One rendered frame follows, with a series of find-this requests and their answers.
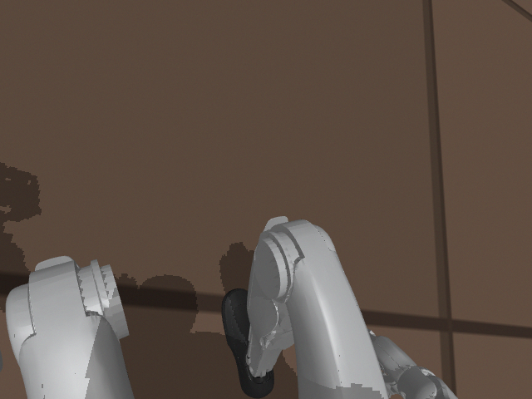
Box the right robot foot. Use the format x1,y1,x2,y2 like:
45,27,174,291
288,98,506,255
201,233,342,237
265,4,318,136
221,288,274,399

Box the right robot hand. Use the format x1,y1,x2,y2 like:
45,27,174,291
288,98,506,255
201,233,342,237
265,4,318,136
367,329,418,398

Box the right robot arm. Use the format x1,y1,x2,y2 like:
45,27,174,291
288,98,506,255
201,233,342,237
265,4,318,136
397,367,458,399

